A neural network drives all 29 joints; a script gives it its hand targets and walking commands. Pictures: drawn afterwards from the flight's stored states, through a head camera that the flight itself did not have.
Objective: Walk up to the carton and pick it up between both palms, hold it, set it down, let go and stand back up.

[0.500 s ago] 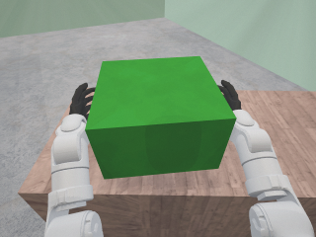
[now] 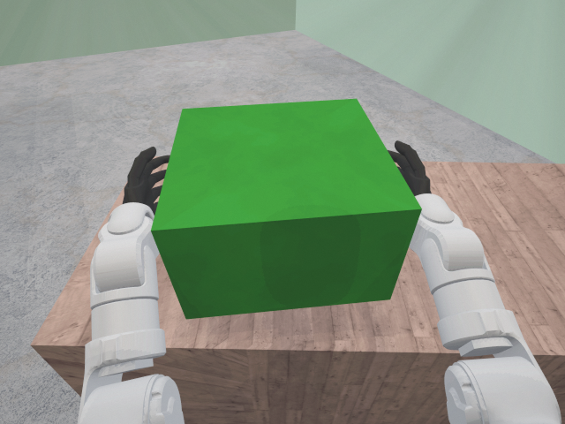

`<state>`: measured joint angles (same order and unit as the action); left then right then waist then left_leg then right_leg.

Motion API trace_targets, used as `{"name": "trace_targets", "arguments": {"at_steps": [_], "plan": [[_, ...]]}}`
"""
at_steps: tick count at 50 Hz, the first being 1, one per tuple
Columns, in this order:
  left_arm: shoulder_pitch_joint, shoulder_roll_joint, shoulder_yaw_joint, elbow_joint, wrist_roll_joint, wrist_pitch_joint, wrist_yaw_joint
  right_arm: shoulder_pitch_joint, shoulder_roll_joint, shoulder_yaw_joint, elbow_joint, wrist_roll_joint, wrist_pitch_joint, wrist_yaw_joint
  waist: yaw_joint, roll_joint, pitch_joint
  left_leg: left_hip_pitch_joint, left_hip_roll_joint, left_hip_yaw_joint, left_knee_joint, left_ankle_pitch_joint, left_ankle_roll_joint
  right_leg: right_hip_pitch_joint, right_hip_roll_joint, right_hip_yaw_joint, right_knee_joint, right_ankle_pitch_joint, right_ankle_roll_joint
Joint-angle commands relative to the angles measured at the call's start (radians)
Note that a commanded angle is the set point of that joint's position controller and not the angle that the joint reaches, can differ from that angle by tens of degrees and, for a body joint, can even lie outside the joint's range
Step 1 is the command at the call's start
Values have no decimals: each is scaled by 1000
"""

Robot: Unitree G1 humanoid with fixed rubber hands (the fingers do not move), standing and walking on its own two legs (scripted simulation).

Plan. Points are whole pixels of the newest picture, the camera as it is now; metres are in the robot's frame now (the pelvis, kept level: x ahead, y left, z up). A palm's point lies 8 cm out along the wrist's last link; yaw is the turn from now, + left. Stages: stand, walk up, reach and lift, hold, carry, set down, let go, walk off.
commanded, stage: hold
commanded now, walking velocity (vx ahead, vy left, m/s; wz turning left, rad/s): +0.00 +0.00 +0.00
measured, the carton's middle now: (279, 198) +0.39 -0.01 +0.16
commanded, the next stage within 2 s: none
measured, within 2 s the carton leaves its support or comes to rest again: neither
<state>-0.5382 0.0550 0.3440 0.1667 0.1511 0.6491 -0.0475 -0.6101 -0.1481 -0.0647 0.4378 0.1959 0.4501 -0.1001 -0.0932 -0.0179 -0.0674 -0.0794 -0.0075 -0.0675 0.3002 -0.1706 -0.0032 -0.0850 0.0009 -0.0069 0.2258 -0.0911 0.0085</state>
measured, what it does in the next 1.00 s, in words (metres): stands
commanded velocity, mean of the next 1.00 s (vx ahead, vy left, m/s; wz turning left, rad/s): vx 0.00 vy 0.00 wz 0.00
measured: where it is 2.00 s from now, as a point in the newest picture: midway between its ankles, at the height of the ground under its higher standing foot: outside the picture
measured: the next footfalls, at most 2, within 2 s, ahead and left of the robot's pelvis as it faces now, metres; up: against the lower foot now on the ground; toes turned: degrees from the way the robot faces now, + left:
none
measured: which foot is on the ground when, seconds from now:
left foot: down 0.00-1.00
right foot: down 0.00-1.00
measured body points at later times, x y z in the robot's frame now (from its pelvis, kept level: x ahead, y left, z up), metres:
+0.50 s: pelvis +0.00 +0.00 +0.00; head -0.05 +0.01 +0.45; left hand +0.38 +0.18 +0.18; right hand +0.37 -0.19 +0.18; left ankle +0.00 +0.12 -0.75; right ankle +0.02 -0.13 -0.75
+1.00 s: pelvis +0.00 +0.00 +0.00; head -0.05 +0.02 +0.45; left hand +0.37 +0.19 +0.18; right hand +0.37 -0.19 +0.18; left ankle +0.00 +0.12 -0.75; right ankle +0.02 -0.13 -0.75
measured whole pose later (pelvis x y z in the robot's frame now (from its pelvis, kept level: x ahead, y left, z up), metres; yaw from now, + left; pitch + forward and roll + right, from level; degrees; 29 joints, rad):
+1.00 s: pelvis +0.00 +0.00 +0.00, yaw +0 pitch -3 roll -1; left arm -0.54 0.05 0.33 0.16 0.14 0.65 -0.03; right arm -0.60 -0.16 -0.06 0.42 0.21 0.44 -0.11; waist -0.07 -0.02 -0.08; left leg -0.09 -0.01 -0.06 0.31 -0.17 0.00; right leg -0.09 0.00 0.00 0.23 -0.09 0.01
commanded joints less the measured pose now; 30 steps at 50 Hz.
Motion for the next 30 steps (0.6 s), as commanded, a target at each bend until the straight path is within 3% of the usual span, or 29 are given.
{"name": "trace_targets", "arguments": {"at_steps": [1,4,6,11,20,23,26,30], "plan": [[-629,-500,-522,-173,-133,-50,-150,-700,536,354,-326,107,-69,134,9,49,-378,-23,-54,62,-28,232,-58,233,54,-17,40,193,-9],[-622,-506,-561,-213,-164,-60,-140,-708,538,390,-413,136,-72,122,4,43,-434,15,-57,57,6,329,-66,249,64,-17,52,296,-2],[-619,-486,-544,-198,-159,-57,-142,-681,530,371,-376,120,-60,118,-4,28,-386,1,-59,63,-9,276,-60,234,62,-15,43,259,1],[-638,-496,-507,-140,-131,-39,-150,-719,521,330,-305,94,-61,138,13,35,-322,-52,-47,66,-54,146,-50,198,54,-18,22,91,-17],[-666,-500,-514,-130,-144,-61,-148,-737,554,338,-306,91,-75,136,11,28,-380,-29,-57,72,-37,186,-43,222,53,-17,34,171,-2],[-686,-498,-496,-81,-128,-56,-158,-743,550,303,-248,66,-73,140,4,37,-326,-49,-53,71,-60,112,-41,189,42,-13,17,83,-6],[-685,-520,-515,-95,-135,-61,-155,-760,543,308,-269,76,-88,143,-2,60,-366,-27,-51,66,-42,174,-56,204,48,-17,25,126,-13],[-662,-500,-524,-136,-145,-65,-149,-748,543,349,-323,105,-82,130,0,41,-409,-7,-60,64,-14,250,-59,242,55,-17,39,220,-1]]}}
